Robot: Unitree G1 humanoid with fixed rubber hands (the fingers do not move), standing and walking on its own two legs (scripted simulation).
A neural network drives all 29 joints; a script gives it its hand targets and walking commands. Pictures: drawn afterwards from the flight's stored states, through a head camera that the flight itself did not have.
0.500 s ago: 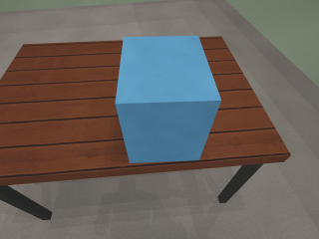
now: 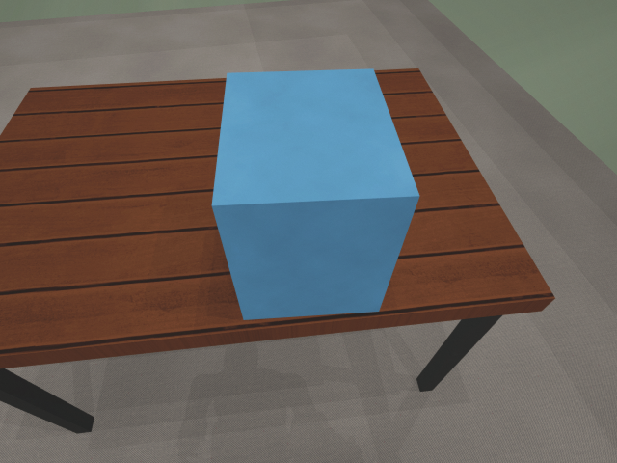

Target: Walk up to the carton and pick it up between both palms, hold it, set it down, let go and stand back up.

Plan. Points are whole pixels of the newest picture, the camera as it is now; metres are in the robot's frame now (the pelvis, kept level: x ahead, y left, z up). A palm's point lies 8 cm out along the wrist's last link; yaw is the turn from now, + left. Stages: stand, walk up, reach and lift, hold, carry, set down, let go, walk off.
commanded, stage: walk up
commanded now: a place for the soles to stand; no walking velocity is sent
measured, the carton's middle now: (306, 198) +0.49 +0.00 +0.03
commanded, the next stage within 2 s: reach and lift in 0.78 s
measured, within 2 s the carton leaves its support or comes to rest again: neither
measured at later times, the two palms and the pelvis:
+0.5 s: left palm out of the picture -0.01 +0.21 -0.13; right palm out of the picture -0.03 -0.26 -0.14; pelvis -0.01 -0.02 +0.00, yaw -1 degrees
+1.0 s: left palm (139, 460) +0.15 +0.24 -0.13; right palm (499, 455) +0.15 -0.27 -0.14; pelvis -0.05 -0.02 -0.04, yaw +3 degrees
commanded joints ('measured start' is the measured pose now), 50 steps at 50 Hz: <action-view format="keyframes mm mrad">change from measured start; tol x16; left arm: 1 83 101 19 -16 -3 -13 4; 39 129 105 29 -3 -2 -28 2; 40 -742 246 49 -246 -102 206 -53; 41 -500 205 -6 -269 -115 352 -44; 50 -74 93 183 -673 166 826 -175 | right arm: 1 81 -121 -22 -8 -1 -6 -5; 39 67 -100 -4 54 -3 -14 -7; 40 -858 -72 -190 -169 -126 -53 49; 41 -595 -125 -229 -129 -128 9 88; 50 -254 -180 -16 -181 229 252 49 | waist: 1 5 -7 8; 41 -59 -78 11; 45 13 4 -433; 50 -37 92 -323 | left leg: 1 -45 148 -118 -109 324 -28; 39 -23 143 -93 -94 208 -1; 40 -589 113 -160 79 145 -31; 41 -599 99 -111 130 39 -43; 48 -171 84 -149 375 729 -155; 50 -116 82 -161 295 653 -157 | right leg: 1 12 -91 81 -70 293 -67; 39 1 -85 144 -125 346 -76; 41 -35 -26 -16 117 -23 -33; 46 36 -25 -26 263 630 -17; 50 21 33 -71 128 495 -50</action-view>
